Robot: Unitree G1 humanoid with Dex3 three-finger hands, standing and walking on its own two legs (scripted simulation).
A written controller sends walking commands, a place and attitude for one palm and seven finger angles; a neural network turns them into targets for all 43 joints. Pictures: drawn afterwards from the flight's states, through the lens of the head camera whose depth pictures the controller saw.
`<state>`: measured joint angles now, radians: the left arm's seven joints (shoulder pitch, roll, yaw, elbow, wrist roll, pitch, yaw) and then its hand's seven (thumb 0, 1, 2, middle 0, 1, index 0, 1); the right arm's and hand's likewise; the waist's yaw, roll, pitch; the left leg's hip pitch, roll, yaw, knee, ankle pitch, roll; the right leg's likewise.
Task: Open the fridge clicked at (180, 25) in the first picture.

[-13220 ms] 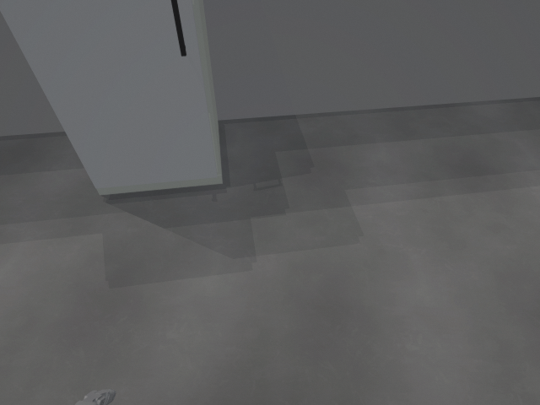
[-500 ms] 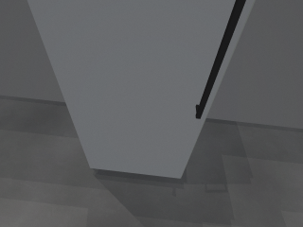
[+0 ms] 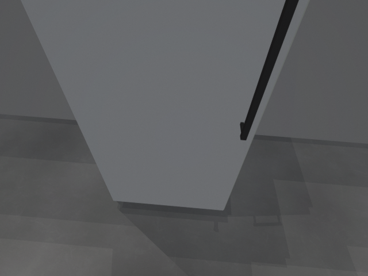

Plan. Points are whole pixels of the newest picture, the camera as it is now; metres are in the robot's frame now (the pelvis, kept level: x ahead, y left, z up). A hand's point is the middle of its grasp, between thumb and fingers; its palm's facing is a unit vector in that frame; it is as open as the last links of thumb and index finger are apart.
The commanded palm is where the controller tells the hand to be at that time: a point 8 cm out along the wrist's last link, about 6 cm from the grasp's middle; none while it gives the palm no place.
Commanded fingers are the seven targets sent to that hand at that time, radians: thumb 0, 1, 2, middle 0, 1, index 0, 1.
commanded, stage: come to a stop and stand still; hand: right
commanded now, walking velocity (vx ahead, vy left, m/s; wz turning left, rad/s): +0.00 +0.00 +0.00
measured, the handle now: (264, 68) +0.53 -0.15 +0.20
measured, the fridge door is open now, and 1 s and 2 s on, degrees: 0 0 0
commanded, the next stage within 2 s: look again from close up in 0.46 s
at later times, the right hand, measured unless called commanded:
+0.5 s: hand out of the picture +0.04 -0.18 -0.17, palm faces +0.02 +0.97 -0.22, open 7.4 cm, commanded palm none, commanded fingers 0.00 -0.90 -0.90 0.20 0.30 0.20 0.30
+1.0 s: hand out of the picture +0.05 -0.18 -0.16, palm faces +0.01 +0.97 -0.24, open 7.4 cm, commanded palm none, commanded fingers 0.00 -0.90 -0.90 0.20 0.30 0.20 0.30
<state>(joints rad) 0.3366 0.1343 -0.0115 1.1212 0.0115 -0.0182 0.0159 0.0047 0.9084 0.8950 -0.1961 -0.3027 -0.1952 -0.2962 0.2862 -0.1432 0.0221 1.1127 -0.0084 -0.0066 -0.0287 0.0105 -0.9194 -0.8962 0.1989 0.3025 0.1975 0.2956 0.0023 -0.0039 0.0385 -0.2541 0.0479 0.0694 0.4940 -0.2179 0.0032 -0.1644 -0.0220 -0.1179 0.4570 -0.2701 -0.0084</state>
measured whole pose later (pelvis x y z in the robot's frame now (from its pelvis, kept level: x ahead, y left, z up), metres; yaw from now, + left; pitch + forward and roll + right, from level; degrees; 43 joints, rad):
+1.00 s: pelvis +0.02 +0.02 +0.00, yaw +0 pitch -2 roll -1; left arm 0.24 0.20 -0.01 1.13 0.02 -0.02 0.02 0.00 0.91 0.89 -0.20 -0.30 -0.20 -0.30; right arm 0.21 -0.21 0.01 1.10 -0.01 -0.01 -0.02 0.00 -0.91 -0.90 0.20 0.30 0.20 0.30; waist -0.01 0.00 0.04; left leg -0.20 0.02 0.09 0.44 -0.22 0.02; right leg -0.11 -0.04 -0.10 0.39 -0.26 0.02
